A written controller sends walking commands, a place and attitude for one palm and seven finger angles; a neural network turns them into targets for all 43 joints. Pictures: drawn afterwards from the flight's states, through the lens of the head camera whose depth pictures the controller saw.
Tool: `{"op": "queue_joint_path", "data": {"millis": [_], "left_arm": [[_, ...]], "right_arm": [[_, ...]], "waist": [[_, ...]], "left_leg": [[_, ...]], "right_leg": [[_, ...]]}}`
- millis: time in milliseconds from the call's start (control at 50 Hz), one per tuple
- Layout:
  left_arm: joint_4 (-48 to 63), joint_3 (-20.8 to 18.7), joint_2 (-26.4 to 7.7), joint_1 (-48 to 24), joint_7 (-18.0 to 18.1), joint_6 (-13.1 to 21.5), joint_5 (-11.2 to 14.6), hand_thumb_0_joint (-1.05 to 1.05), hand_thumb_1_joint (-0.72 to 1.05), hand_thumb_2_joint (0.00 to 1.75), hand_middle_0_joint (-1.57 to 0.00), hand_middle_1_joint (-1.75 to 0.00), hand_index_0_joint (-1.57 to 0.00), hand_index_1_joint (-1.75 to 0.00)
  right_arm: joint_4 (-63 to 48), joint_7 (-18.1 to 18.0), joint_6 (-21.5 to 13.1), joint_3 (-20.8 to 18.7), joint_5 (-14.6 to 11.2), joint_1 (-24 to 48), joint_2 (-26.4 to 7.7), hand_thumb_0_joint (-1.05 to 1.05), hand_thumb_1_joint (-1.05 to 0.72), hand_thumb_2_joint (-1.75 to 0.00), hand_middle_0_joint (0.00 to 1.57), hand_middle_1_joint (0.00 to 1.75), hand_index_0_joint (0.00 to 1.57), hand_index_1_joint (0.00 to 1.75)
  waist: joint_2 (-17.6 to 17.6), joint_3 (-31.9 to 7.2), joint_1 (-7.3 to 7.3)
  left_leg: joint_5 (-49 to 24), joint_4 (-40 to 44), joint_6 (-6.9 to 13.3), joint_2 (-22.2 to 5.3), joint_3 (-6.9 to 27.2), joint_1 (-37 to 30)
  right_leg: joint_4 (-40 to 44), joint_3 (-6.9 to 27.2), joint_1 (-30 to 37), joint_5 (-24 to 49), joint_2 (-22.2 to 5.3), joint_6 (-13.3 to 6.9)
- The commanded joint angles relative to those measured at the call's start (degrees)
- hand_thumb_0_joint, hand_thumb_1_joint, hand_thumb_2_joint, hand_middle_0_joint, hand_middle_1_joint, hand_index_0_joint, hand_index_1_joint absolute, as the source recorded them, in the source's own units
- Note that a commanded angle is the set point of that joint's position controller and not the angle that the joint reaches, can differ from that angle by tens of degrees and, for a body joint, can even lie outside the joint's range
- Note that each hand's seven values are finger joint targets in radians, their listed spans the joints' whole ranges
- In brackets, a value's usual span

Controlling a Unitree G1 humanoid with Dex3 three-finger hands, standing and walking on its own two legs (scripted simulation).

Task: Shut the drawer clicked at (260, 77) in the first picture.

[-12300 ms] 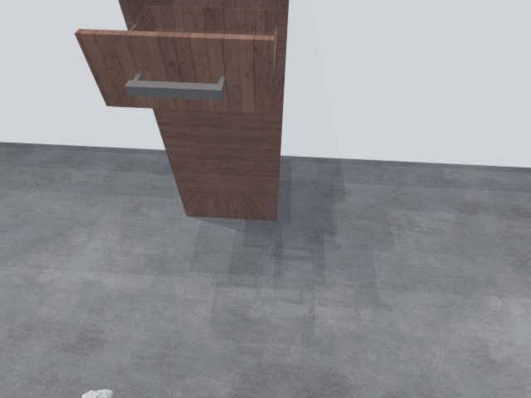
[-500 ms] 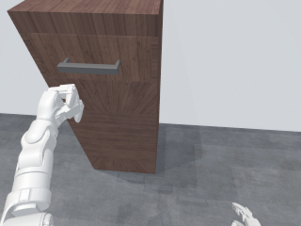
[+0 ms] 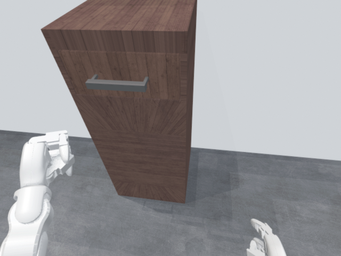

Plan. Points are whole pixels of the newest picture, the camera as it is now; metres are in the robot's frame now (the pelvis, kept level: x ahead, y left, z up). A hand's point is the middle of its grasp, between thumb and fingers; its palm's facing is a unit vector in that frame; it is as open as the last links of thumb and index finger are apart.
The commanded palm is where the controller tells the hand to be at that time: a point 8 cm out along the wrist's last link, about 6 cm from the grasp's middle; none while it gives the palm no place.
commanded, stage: draw the hand back to the body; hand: left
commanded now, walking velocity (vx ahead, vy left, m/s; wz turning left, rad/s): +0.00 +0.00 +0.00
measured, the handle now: (118, 81) +0.59 +0.23 +0.12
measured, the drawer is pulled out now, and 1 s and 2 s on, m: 0.00 0.00 0.00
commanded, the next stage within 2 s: step back with the hand held close in 0.46 s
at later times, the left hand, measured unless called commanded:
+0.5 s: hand (38, 191) +0.18 +0.25 +0.16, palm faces +0.43 -0.82 -0.37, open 3.3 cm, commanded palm +0.13 +0.29 +0.17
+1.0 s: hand (28, 199) +0.17 +0.26 +0.15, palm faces +0.27 -0.82 -0.50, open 3.3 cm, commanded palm +0.10 +0.31 +0.17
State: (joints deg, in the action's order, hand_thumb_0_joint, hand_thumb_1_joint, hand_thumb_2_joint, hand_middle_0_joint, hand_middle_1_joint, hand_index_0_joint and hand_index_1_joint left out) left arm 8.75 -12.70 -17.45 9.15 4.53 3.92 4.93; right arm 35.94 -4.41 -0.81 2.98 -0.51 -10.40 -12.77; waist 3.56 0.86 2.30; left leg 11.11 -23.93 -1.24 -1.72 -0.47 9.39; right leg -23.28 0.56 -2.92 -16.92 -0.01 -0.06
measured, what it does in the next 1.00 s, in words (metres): stands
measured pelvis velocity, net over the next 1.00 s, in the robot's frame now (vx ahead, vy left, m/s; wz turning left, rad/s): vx -0.03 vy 0.03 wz -0.02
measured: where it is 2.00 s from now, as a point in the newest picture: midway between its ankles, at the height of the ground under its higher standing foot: outside the picture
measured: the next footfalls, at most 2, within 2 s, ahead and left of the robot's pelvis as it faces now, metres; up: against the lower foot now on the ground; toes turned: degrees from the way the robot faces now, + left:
left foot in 1.72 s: -0.05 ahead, +0.15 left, +0.00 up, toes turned +3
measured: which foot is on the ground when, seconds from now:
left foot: down 0.00-1.00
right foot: down 0.00-1.00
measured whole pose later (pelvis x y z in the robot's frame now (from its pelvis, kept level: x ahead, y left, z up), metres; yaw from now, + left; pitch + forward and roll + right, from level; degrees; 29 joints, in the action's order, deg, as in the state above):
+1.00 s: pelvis -0.03 +0.03 +0.00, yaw -1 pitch +0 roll -1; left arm 31.0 -20.5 -24.2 35.9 5.6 9.9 3.9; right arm 29.9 -4.1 3.7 -1.4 -1.1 -10.8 -13.7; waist 1.9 1.9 -0.2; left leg 8.8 -25.7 0.9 -1.1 -2.0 17.2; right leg -23.9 2.1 -10.7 -13.5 -0.8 2.4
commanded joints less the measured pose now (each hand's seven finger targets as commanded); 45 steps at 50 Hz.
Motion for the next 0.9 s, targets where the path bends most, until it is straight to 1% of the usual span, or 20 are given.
{"op": "queue_joint_path", "data": {"millis": [0, 60, 100, 180, 220, 260, 340, 380, 440, 560, 580, 600, 620, 640, 680, 740, 760, 780, 800, 880], "left_arm": [[17.6, -6.3, -10.1, -2.6, 0.9, 4.7, 0.0, 0.00, 0.90, 0.90, -1.40, -1.60, -1.40, -1.60], [20.4, -7.4, -10.2, 2.7, 1.0, 5.3, 0.0, 0.00, 0.90, 0.90, -1.40, -1.60, -1.40, -1.60], [23.4, -7.7, -10.3, 5.1, 1.0, 5.9, -0.1, 0.00, 0.90, 0.90, -1.40, -1.60, -1.40, -1.60], [26.9, -10.6, -11.9, 13.5, 1.4, 6.7, -0.4, 0.00, 0.90, 0.90, -1.40, -1.60, -1.40, -1.60], [28.4, -10.1, -10.9, 15.8, 1.3, 6.8, -0.2, 0.00, 0.90, 0.90, -1.40, -1.60, -1.40, -1.60], [30.0, -11.3, -11.3, 19.1, 1.5, 7.0, -0.4, 0.00, 0.90, 0.90, -1.40, -1.60, -1.40, -1.60], [27.8, -9.1, -9.5, 15.1, 1.7, 6.4, -0.6, 0.00, 0.90, 0.90, -1.40, -1.60, -1.40, -1.60], [27.8, -9.4, -10.1, 13.7, 1.8, 6.5, -0.7, 0.00, 0.90, 0.90, -1.40, -1.60, -1.40, -1.60], [28.0, -9.4, -9.8, 13.8, 2.0, 6.2, -0.8, 0.00, 0.90, 0.90, -1.40, -1.60, -1.40, -1.60], [29.5, -9.8, -10.0, 14.6, 1.9, 5.9, -0.8, 0.00, 0.90, 0.90, -1.40, -1.60, -1.40, -1.60], [33.6, -20.3, -21.0, 4.9, 2.7, 8.8, -1.0, 0.00, 0.90, 0.90, -1.40, -1.60, -1.40, -1.60], [29.3, -15.5, -14.9, 13.1, 1.8, 8.8, -1.2, 0.00, 0.90, 0.90, -1.40, -1.60, -1.40, -1.60], [26.2, -12.7, -11.7, 18.9, 1.1, 8.3, -1.3, 0.00, 0.90, 0.90, -1.40, -1.60, -1.40, -1.60], [26.8, -11.3, -10.6, 20.7, 0.8, 8.1, -1.5, 0.00, 0.90, 0.90, -1.40, -1.60, -1.40, -1.60], [28.8, -12.1, -11.8, 22.5, 0.7, 8.3, -1.5, 0.00, 0.90, 0.90, -1.40, -1.60, -1.40, -1.60], [30.2, -12.8, -12.8, 24.0, 1.1, 8.0, -1.3, 0.00, 0.90, 0.90, -1.40, -1.60, -1.40, -1.60], [30.7, -13.6, -13.5, 24.5, 1.3, 8.0, -1.1, 0.00, 0.90, 0.90, -1.40, -1.60, -1.40, -1.60], [31.4, -14.9, -15.1, 25.1, 1.6, 8.2, -1.0, 0.00, 0.90, 0.90, -1.40, -1.60, -1.40, -1.60], [31.6, -14.3, -14.2, 26.0, 1.7, 8.1, -0.9, 0.00, 0.90, 0.90, -1.40, -1.60, -1.40, -1.60], [33.7, -16.8, -16.5, 27.4, 2.5, 9.0, -0.6, 0.00, 0.90, 0.90, -1.40, -1.60, -1.40, -1.60]], "right_arm": [[-9.9, -0.3, -3.8, -2.9, 0.2, 9.1, -5.9, 0.00, -0.90, -0.90, 0.20, 0.30, 0.20, 0.30], [-9.9, -0.3, -4.2, -3.3, 0.3, 9.0, -5.8, 0.00, -0.90, -0.90, 0.20, 0.30, 0.20, 0.30], [-10.0, -0.3, -4.7, -3.5, 0.3, 8.8, -5.7, 0.00, -0.90, -0.90, 0.20, 0.30, 0.20, 0.30], [-10.1, -0.4, -6.0, -4.0, 0.6, 8.4, -5.7, 0.00, -0.90, -0.90, 0.20, 0.30, 0.20, 0.30], [-10.5, -0.5, -6.2, -3.9, 0.5, 8.3, -5.4, 0.00, -0.90, -0.90, 0.20, 0.30, 0.20, 0.30], [-10.7, -0.7, -6.6, -4.1, 0.5, 7.7, -5.4, 0.00, -0.90, -0.90, 0.20, 0.30, 0.20, 0.30], [-9.9, -1.1, -6.8, -4.1, 0.6, 7.2, -5.7, 0.00, -0.90, -0.90, 0.20, 0.30, 0.20, 0.30], [-9.7, -1.3, -7.1, -4.2, 0.7, 7.3, -5.9, 0.00, -0.90, -0.90, 0.20, 0.30, 0.20, 0.30], [-9.7, -1.4, -7.0, -3.8, 0.9, 7.4, -5.6, 0.00, -0.90, -0.90, 0.20, 0.30, 0.20, 0.30], [-9.9, -1.1, -6.9, -3.5, 1.1, 7.8, -5.2, 0.00, -0.90, -0.90, 0.20, 0.30, 0.20, 0.30], [-12.8, -0.7, -5.2, -3.1, 0.4, 6.5, -6.3, 0.00, -0.90, -0.90, 0.20, 0.30, 0.20, 0.30], [-11.0, -0.4, -4.3, -3.8, 0.8, 7.5, -6.1, 0.00, -0.90, -0.90, 0.20, 0.30, 0.20, 0.30], [-11.3, 0.0, -3.1, -4.3, 0.8, 6.7, -6.5, 0.00, -0.90, -0.90, 0.20, 0.30, 0.20, 0.30], [-11.9, 0.4, -2.1, -4.6, 0.8, 6.4, -6.8, 0.00, -0.90, -0.90, 0.20, 0.30, 0.20, 0.30], [-12.9, 0.4, -0.9, -5.3, 0.6, 6.7, -7.3, 0.00, -0.90, -0.90, 0.20, 0.30, 0.20, 0.30], [-14.4, 0.4, 0.9, -5.6, 0.0, 6.2, -6.9, 0.00, -0.90, -0.90, 0.20, 0.30, 0.20, 0.30], [-14.7, 0.3, 1.2, -5.8, -0.1, 6.2, -6.8, 0.00, -0.90, -0.90, 0.20, 0.30, 0.20, 0.30], [-14.8, 0.1, 1.5, -5.8, 0.0, 6.7, -6.9, 0.00, -0.90, -0.90, 0.20, 0.30, 0.20, 0.30], [-15.2, 0.1, 1.8, -5.8, -0.3, 6.2, -6.5, 0.00, -0.90, -0.90, 0.20, 0.30, 0.20, 0.30], [-15.6, -0.1, 1.8, -6.3, -0.4, 6.2, -6.9, 0.00, -0.90, -0.90, 0.20, 0.30, 0.20, 0.30]], "waist": [[-2.1, -6.9, 0.57], [-2.9, -5.3, 0.68], [-0.2, -4.7, 0.66], [-2.1, -4.4, 1.39], [-1.9, -3.0, 1.23], [-1.5, -4.3, 1.58], [-2.2, -0.4, 0.44], [-3.1, -0.4, 0.53], [-1.5, -2.5, 1.08], [0.4, -3.3, 1.55], [2.2, 1.7, -0.56], [-2.4, 0.2, -0.63], [-4.4, -0.6, -1.03], [-3.6, -2.6, -1.25], [-1.9, -6.1, -1.27], [-1.5, -9.1, -1.47], [-2.6, -9.7, -1.40], [-1.2, -10.4, -1.10], [-1.4, -10.6, -1.34], [-0.4, -11.2, -1.04]], "left_leg": [[-8.9, 2.0, 3.0, 1.6, -2.1, -8.8], [-8.7, 1.9, 3.0, 1.5, -2.3, -8.7], [-7.6, 2.2, 2.9, 1.5, -2.1, -8.8], [-8.9, 1.4, 2.9, 1.4, -2.5, -9.1], [-7.9, 1.6, 2.9, 1.3, -2.3, -8.4], [-9.5, 1.0, 3.0, 1.4, -2.3, -8.6], [-6.8, 1.5, 3.0, 1.3, -2.2, -8.3], [-6.3, 1.6, 3.1, 1.4, -2.1, -9.0], [-7.7, 1.8, 3.1, 1.4, -1.6, -9.3], [-9.9, 1.7, 2.7, 1.3, -1.6, -9.2], [-6.6, 0.6, 3.3, 0.9, -0.9, -6.3], [-8.1, -1.3, 3.8, 0.8, -0.5, -4.5], [-10.7, -1.8, 3.7, 0.4, -0.7, -5.3], [-13.6, -2.0, 3.7, 0.0, -1.1, -5.7], [-19.7, -1.8, 3.7, -0.5, -1.9, -8.1], [-25.5, -1.3, 3.6, -1.7, -1.0, -7.5], [-26.1, -1.4, 3.6, -1.9, -1.1, -7.4], [-26.5, -1.4, 3.6, -1.8, -1.2, -7.5], [-26.5, -1.2, 3.6, -2.0, -0.8, -6.4], [-23.3, -0.9, 3.5, -2.1, -0.7, -3.8]], "right_leg": [[5.7, -1.5, -5.1, 14.4, 0.8, -0.2], [6.2, -1.6, -5.9, 13.8, 0.8, 0.0], [6.7, -1.5, -6.0, 11.9, 0.6, -0.2], [7.3, -1.7, -6.7, 13.3, 1.1, 0.0], [7.0, -1.6, -7.1, 12.3, 0.9, 0.1], [6.3, -1.7, -6.2, 14.2, 0.9, 0.0], [7.5, -1.7, -8.9, 10.9, 0.9, 0.2], [8.4, -1.6, -9.3, 9.8, 1.1, 0.1], [7.0, -1.7, -7.2, 11.2, 0.8, -0.1], [6.3, -1.8, -5.7, 14.0, 0.8, -0.3], [9.8, 1.7, -10.4, 16.5, -1.2, -0.1], [9.2, 1.9, -10.3, 19.9, -2.4, 0.0], [8.7, 1.7, -10.4, 22.4, -2.5, 0.3], [7.6, 1.2, -9.8, 24.5, -2.7, 0.7], [6.1, 0.2, -9.3, 27.5, -1.9, 1.3], [3.2, -1.1, -8.0, 26.8, -1.2, 1.6], [2.7, -1.3, -8.0, 27.0, -1.1, 1.7], [2.6, -1.4, -8.0, 26.9, -1.0, 1.8], [1.8, -1.5, -7.6, 26.1, -0.9, 1.8], [1.2, -1.2, -7.9, 22.8, -0.6, 1.8]]}}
